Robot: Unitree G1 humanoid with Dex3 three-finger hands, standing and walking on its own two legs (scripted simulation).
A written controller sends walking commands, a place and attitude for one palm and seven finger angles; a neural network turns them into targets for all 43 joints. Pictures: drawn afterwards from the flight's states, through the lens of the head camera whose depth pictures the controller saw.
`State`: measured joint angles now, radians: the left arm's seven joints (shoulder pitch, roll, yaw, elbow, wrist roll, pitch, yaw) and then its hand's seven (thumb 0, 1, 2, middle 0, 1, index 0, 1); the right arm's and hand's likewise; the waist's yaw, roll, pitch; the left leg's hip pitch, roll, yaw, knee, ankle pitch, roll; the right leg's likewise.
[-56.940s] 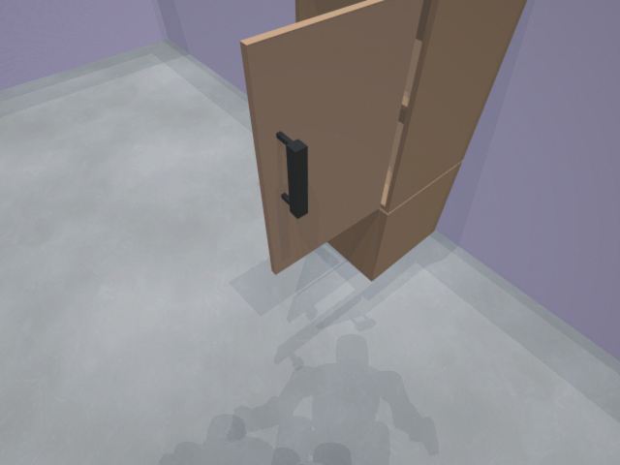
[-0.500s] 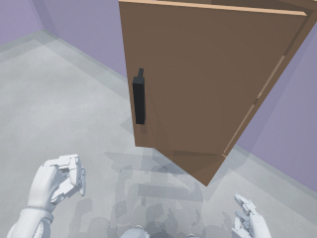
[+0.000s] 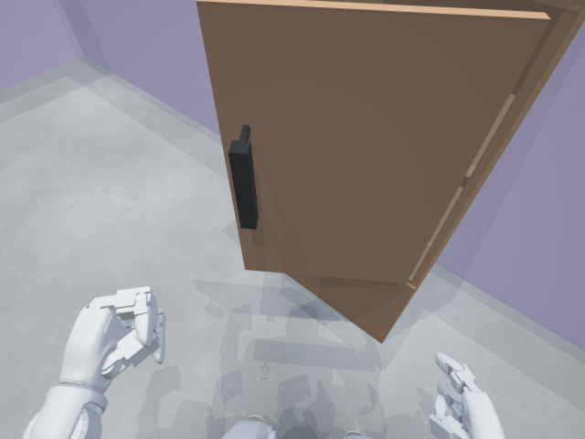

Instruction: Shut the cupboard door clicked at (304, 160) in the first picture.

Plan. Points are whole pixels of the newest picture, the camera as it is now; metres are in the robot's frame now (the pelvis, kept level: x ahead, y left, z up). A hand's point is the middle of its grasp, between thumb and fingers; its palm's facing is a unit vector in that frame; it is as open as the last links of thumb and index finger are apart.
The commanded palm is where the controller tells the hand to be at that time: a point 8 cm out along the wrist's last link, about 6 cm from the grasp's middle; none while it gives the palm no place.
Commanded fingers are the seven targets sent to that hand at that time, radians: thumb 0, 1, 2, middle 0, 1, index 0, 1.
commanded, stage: bring the fist close to the handle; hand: left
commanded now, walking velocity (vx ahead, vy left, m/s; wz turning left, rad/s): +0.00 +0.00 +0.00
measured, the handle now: (247, 179) +0.49 +0.11 +0.07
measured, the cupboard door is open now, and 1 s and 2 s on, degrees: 34 34 29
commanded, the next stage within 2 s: push the door shut along its arc in 1.32 s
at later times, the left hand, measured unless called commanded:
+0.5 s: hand (222, 281) +0.30 +0.12 +0.07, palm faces -0.07 -1.00 -0.02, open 3.1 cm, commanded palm +0.29 +0.16 +0.07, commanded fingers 0.00 0.90 0.90 -1.30 -1.50 -1.30 -1.50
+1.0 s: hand (274, 234) +0.38 +0.06 +0.07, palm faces -0.08 -1.00 -0.02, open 3.1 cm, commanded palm +0.36 +0.11 +0.07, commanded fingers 0.00 0.90 0.90 -1.30 -1.50 -1.30 -1.50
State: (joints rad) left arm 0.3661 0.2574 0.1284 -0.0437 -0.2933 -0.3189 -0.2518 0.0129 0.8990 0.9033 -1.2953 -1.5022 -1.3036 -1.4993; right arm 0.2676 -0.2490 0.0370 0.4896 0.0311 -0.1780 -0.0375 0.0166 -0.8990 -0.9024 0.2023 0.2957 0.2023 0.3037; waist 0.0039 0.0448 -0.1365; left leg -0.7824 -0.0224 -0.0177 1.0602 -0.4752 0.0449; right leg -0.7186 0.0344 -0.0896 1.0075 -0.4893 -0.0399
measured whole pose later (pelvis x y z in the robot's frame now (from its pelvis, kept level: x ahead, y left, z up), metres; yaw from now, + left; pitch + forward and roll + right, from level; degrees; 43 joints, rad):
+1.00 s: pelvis +0.00 -0.01 +0.00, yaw -1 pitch +13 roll +0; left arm -0.33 0.10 -0.03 0.53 -0.10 -0.33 0.07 0.01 0.90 0.90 -1.30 -1.50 -1.30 -1.50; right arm 0.26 -0.23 0.01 0.59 0.01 -0.03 0.02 0.01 -0.90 -0.90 0.20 0.30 0.20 0.30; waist -0.05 0.03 -0.13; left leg -0.78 -0.02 0.02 1.00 -0.45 0.03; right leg -0.76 0.03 -0.05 1.00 -0.48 -0.05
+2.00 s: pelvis -0.01 +0.00 +0.00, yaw -1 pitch +17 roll -1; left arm -0.74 0.20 0.08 1.03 -0.12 -0.45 -0.09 0.01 0.90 0.90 -1.34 -1.50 -1.30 -1.50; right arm 0.34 -0.25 0.00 0.66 0.01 -0.01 0.03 0.01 -0.90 -0.90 0.20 0.30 0.20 0.30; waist -0.10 0.03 -0.13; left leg -0.89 -0.02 0.02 1.04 -0.44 0.04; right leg -0.86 0.03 -0.06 1.03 -0.46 -0.04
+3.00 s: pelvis -0.01 -0.01 -0.03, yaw -2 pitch +26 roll -3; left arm -1.24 0.40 0.15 1.32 -0.05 -0.30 -0.26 -0.04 0.82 0.91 -1.29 -1.50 -1.32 -1.50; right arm 0.44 -0.26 0.02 0.66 -0.02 -0.02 0.05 0.01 -0.90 -0.90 0.20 0.30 0.20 0.30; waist -0.25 0.06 -0.13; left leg -1.16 0.01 -0.01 1.18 -0.48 0.04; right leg -1.11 0.06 -0.08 1.13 -0.49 -0.06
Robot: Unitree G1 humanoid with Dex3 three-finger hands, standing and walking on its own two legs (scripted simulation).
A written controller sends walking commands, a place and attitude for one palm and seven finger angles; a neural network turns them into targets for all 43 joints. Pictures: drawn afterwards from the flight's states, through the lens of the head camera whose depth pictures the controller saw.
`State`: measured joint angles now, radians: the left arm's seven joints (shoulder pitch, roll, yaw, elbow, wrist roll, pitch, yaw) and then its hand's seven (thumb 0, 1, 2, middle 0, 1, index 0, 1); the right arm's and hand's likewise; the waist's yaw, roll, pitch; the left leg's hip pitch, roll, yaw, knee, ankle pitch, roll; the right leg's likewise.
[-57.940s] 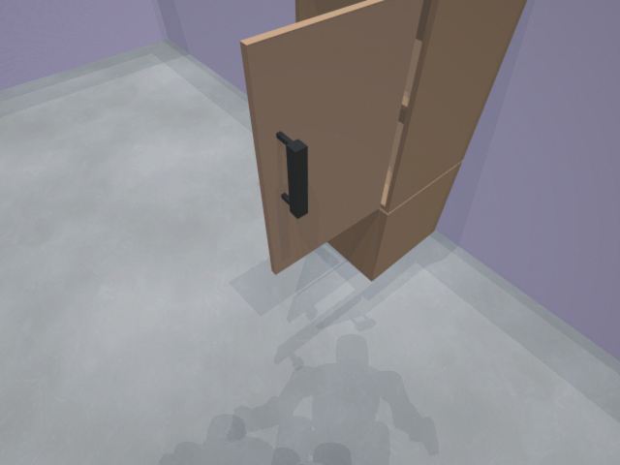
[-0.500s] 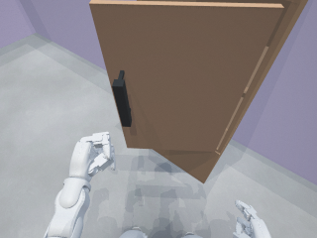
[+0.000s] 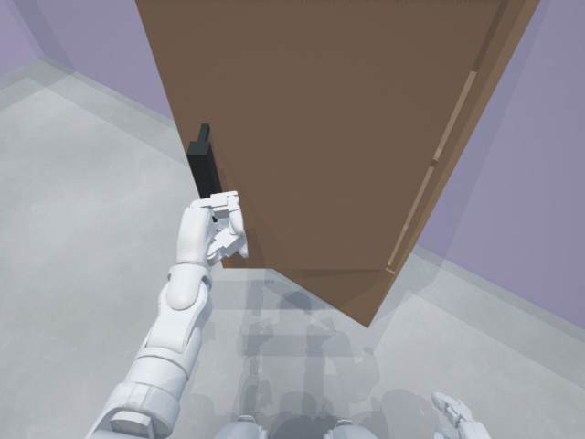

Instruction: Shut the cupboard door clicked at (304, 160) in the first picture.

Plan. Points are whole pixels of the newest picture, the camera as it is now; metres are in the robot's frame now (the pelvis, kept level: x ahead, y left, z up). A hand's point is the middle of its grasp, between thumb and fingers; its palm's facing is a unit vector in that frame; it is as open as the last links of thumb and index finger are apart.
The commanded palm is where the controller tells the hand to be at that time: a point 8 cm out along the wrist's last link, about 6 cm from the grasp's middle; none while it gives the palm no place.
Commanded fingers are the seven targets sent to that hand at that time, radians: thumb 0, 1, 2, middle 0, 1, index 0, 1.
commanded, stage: bring the fist close to the handle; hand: left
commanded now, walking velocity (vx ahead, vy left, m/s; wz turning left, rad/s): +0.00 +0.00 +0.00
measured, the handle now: (212, 179) +0.49 +0.13 +0.06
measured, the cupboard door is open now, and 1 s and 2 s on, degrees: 34 29 18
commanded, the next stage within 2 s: push the door shut along its arc in 0.32 s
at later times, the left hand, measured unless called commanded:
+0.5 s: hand (233, 232) +0.38 +0.09 +0.07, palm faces -0.03 -1.00 -0.03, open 3.1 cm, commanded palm +0.37 +0.14 +0.07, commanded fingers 0.00 0.90 0.90 -1.30 -1.50 -1.30 -1.50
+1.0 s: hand (236, 200) +0.44 +0.09 +0.07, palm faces -0.14 -0.99 -0.04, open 3.1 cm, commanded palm +0.44 +0.13 +0.07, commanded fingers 0.00 0.90 0.90 -1.30 -1.50 -1.30 -1.50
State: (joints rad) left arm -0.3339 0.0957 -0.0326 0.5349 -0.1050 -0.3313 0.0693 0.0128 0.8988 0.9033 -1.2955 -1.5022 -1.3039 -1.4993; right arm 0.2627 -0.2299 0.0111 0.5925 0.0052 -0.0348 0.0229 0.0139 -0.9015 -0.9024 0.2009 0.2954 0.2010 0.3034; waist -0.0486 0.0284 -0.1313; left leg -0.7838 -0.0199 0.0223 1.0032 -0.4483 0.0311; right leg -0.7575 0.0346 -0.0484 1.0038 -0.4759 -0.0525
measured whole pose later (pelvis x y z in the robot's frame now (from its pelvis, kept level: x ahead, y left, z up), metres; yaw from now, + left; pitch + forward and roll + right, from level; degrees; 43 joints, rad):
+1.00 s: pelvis -0.01 +0.01 -0.01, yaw +0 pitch +17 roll -1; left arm -0.74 0.20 0.08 1.03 -0.12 -0.45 -0.09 0.01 0.90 0.90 -1.34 -1.50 -1.30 -1.50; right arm 0.34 -0.25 0.00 0.66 0.01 -0.01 0.03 0.01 -0.90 -0.90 0.20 0.30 0.20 0.30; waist -0.10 0.03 -0.13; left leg -0.89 -0.02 0.02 1.04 -0.44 0.04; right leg -0.86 0.03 -0.06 1.03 -0.46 -0.04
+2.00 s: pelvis -0.01 +0.00 -0.04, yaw -1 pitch +26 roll -3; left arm -1.24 0.40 0.15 1.32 -0.05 -0.30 -0.26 -0.04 0.82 0.91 -1.29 -1.50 -1.32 -1.50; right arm 0.44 -0.26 0.02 0.66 -0.02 -0.02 0.05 0.01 -0.90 -0.90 0.20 0.30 0.20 0.30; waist -0.25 0.06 -0.13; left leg -1.16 0.01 -0.01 1.18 -0.48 0.04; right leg -1.11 0.06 -0.08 1.13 -0.49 -0.06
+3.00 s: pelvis +0.02 +0.00 -0.02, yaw -2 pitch +26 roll -1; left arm -1.09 0.14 0.19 1.24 0.06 -0.43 0.33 0.01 0.90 0.91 -1.29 -1.50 -1.30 -1.50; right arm 0.52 -0.23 -0.02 0.69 -0.10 -0.01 0.16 0.01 -0.90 -0.90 0.20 0.30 0.20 0.30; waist -0.23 0.07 -0.17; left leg -1.07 0.01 0.02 1.08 -0.48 0.03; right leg -1.03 0.06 -0.05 1.05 -0.48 -0.05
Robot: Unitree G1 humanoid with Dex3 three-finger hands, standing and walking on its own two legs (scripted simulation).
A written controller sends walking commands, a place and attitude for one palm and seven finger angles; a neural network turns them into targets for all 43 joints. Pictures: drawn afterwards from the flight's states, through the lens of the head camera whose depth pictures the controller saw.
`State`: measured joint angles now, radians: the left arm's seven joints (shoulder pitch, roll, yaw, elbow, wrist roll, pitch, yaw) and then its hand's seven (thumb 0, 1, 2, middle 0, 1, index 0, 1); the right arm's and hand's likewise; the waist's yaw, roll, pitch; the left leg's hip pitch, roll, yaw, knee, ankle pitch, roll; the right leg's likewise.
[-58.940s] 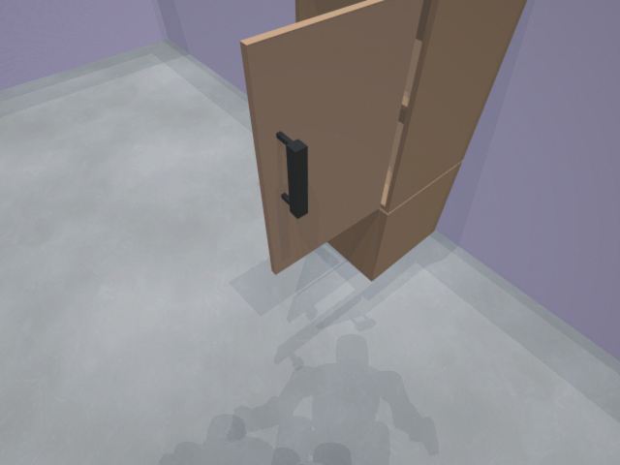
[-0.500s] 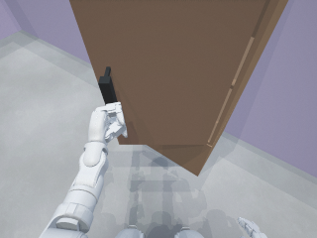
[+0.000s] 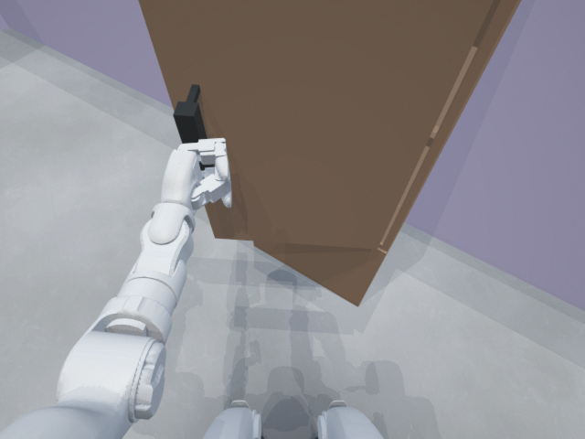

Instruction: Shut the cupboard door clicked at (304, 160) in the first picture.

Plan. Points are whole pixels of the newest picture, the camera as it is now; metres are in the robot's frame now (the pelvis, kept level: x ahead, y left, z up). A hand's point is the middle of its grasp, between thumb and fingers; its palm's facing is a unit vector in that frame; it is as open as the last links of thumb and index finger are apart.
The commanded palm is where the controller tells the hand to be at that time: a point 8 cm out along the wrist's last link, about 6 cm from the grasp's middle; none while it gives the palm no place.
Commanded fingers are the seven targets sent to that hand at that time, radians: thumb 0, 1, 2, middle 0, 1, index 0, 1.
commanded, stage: push the door shut along its arc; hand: left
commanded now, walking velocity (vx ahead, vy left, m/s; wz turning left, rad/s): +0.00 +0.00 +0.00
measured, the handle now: (202, 144) +0.53 +0.12 +0.07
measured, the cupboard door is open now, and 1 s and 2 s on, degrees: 29 18 7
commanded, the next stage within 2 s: pull the fist back off the door in 1.30 s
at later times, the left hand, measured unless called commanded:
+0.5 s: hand (254, 154) +0.51 +0.04 +0.07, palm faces -0.31 -0.95 -0.05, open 3.1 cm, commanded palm +0.51 +0.08 +0.07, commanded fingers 0.00 0.90 0.90 -1.30 -1.50 -1.30 -1.50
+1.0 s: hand (271, 130) +0.55 +0.02 +0.08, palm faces -0.38 -0.92 -0.05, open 2.8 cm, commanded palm +0.57 +0.04 +0.07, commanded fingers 0.00 0.90 0.90 -1.30 -1.50 -1.30 -1.50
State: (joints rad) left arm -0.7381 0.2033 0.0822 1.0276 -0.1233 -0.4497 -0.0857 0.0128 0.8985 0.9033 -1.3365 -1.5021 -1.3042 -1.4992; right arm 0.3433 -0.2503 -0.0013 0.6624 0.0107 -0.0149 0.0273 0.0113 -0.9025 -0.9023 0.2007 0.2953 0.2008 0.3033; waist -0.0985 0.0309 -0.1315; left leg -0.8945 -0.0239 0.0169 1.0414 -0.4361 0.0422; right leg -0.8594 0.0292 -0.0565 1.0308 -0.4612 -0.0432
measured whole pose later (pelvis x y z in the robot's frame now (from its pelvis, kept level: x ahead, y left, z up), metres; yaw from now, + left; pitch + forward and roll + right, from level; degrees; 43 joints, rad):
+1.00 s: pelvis +0.00 +0.00 -0.03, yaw -1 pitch +26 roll -3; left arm -1.24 0.40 0.15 1.32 -0.05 -0.30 -0.26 -0.04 0.82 0.91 -1.29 -1.50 -1.32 -1.50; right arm 0.44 -0.26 0.02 0.66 -0.02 -0.02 0.05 0.01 -0.90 -0.90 0.20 0.30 0.20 0.30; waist -0.25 0.06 -0.13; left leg -1.16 0.01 -0.01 1.18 -0.48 0.04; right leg -1.11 0.06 -0.08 1.13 -0.49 -0.06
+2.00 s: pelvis +0.03 +0.00 -0.01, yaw -2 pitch +26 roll -1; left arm -1.09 0.14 0.19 1.24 0.06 -0.43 0.33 0.01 0.90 0.91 -1.29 -1.50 -1.30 -1.50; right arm 0.52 -0.23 -0.02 0.69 -0.10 -0.01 0.16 0.01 -0.90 -0.90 0.20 0.30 0.20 0.30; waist -0.23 0.07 -0.17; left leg -1.07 0.01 0.02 1.08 -0.48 0.03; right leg -1.03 0.06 -0.05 1.05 -0.48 -0.05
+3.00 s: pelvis +0.03 -0.01 +0.06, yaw -1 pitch +4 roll +1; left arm -0.13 0.17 -0.03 0.28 -0.10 -0.17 0.05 0.01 0.90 0.90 -1.21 -1.41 -1.22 -1.41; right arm 0.24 -0.25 0.00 0.56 0.06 0.06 -0.02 0.01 -0.90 -0.90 0.20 0.29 0.20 0.30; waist -0.03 0.04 -0.08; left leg -0.38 -0.02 0.04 0.64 -0.33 0.03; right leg -0.37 0.04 -0.01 0.66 -0.36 -0.05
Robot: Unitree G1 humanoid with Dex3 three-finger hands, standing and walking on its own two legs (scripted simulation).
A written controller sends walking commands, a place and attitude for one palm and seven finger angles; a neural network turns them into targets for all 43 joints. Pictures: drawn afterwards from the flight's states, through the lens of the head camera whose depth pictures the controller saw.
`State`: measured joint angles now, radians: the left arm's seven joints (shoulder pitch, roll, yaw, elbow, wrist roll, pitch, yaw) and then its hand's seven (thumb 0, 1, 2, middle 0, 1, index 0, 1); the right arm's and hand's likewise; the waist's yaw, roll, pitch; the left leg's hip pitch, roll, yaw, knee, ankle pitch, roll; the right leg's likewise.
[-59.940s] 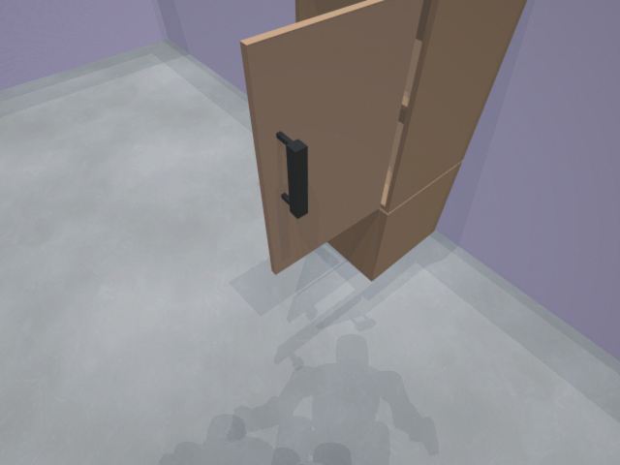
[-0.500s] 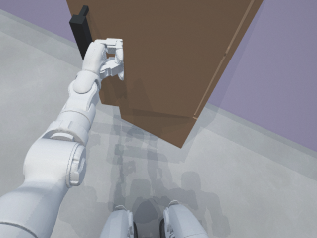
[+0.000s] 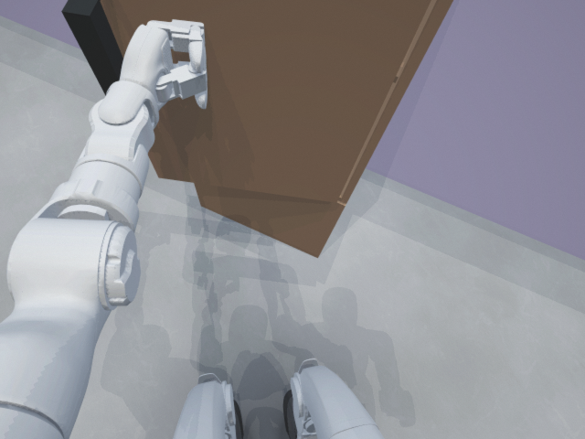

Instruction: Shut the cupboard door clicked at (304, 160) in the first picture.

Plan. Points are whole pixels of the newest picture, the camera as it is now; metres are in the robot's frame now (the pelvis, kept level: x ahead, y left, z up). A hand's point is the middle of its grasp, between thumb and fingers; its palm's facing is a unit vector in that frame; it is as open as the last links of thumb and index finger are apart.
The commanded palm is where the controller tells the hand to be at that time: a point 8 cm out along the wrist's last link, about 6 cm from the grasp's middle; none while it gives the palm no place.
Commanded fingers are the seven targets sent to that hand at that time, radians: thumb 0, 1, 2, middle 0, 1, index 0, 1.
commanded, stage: push the door shut along its arc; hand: left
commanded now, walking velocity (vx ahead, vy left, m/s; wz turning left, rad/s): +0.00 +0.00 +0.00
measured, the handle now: (117, 59) +0.59 +0.13 +0.10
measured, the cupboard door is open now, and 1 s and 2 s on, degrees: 18 7 7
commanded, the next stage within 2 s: pull the fist back off the door in 0.30 s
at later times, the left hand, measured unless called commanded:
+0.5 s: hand (218, 56) +0.58 +0.01 +0.11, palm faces -0.21 -0.97 +0.07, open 3.2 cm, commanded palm +0.59 +0.02 +0.10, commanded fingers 0.00 0.90 0.90 -1.30 -1.50 -1.30 -1.50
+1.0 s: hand (237, 71) +0.56 -0.01 +0.10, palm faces +0.01 -1.00 -0.03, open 3.1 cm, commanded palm +0.52 +0.03 +0.10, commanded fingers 0.00 0.90 0.90 -1.30 -1.50 -1.30 -1.50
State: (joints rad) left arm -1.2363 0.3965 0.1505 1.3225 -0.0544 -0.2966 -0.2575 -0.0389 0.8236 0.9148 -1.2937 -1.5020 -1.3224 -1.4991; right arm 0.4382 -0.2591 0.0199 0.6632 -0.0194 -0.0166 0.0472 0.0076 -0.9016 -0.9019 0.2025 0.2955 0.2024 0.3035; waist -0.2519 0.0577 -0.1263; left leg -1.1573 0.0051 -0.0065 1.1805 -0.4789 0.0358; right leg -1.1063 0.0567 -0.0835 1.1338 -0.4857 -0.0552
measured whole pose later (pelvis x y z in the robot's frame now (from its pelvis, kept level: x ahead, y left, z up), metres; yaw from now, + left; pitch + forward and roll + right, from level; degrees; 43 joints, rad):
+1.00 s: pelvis +0.02 +0.00 +0.02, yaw -1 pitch +26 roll -1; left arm -1.09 0.14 0.19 1.24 0.06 -0.43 0.33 0.01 0.90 0.91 -1.29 -1.50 -1.30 -1.50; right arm 0.52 -0.23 -0.02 0.69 -0.10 -0.01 0.16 0.01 -0.90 -0.90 0.20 0.30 0.20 0.30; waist -0.23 0.07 -0.17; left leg -1.07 0.01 0.02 1.08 -0.48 0.03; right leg -1.03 0.06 -0.05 1.05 -0.48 -0.05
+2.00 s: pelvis +0.03 -0.01 +0.09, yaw +0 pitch +4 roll +1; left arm -0.13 0.17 -0.03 0.28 -0.10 -0.17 0.05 0.01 0.90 0.90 -1.21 -1.41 -1.22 -1.41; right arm 0.24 -0.25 0.00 0.56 0.06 0.06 -0.02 0.01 -0.90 -0.90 0.20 0.29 0.20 0.30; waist -0.03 0.04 -0.08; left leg -0.38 -0.02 0.04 0.64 -0.33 0.03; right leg -0.37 0.04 -0.01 0.66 -0.36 -0.05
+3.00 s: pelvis +0.04 +0.02 +0.10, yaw +1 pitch -4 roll -1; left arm 0.46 0.35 0.33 -0.36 -0.08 -0.08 0.10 0.01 0.89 0.90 -0.21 -0.31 -0.22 -0.31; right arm 0.21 -0.23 0.03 0.62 0.02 -0.08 -0.06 0.02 -0.90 -0.90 0.20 0.30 0.20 0.30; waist 0.05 0.06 -0.02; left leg -0.12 -0.05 0.01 0.42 -0.24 0.05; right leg -0.08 0.02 -0.03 0.39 -0.25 -0.02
